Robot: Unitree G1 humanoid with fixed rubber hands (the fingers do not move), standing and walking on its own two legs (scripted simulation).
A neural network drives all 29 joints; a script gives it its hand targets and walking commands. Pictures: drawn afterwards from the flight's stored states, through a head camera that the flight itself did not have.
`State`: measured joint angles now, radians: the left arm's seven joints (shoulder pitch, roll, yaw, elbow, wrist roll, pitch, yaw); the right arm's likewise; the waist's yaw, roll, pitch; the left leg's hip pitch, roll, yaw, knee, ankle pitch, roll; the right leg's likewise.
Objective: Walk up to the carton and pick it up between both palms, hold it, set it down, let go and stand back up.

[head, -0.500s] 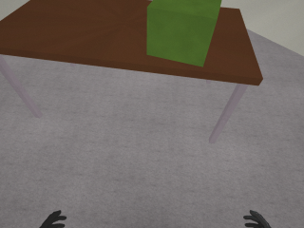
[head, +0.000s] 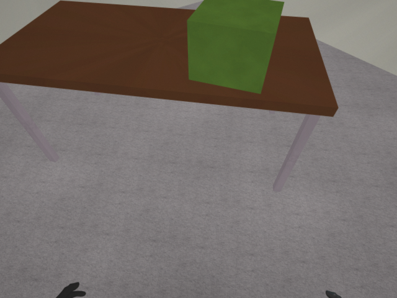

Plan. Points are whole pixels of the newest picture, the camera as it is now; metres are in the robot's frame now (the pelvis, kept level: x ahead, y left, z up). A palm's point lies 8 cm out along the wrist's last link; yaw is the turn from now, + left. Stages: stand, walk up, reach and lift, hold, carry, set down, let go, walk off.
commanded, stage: stand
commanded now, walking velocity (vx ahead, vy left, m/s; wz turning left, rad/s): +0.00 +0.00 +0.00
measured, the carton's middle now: (234, 42) +0.99 -0.12 +0.01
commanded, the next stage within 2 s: walk up in 0.36 s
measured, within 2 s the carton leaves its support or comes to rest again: neither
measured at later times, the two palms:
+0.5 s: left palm out of the picture +0.10 +0.29 -0.11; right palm out of the picture +0.09 -0.30 -0.11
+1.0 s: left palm (70, 284) +0.16 +0.27 -0.08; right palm out of the picture +0.11 -0.37 -0.11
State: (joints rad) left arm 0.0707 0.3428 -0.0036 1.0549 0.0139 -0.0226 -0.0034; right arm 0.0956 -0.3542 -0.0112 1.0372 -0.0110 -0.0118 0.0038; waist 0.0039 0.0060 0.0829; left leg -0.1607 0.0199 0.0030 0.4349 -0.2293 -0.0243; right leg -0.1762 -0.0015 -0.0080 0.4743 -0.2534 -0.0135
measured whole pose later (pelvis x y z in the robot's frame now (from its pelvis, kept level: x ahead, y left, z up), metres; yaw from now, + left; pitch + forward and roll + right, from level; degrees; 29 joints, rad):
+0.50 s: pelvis +0.00 +0.00 +0.01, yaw -1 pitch -3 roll +0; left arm 0.05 0.34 0.00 1.12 0.02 -0.02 0.00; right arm 0.08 -0.36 -0.02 1.08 -0.01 -0.01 0.00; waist 0.00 0.00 0.07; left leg -0.12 0.03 0.01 0.34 -0.18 -0.03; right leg -0.13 0.01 0.00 0.37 -0.20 -0.02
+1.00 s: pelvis +0.09 -0.04 +0.00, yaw -9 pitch -2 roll +2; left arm 0.32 0.38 0.06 0.94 0.01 -0.08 -0.03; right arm 0.26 -0.44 -0.09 0.91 -0.03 -0.01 0.05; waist 0.02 0.02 0.05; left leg -0.32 0.00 0.00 1.00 -0.43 0.03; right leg -0.10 0.02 0.03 0.45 -0.32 -0.05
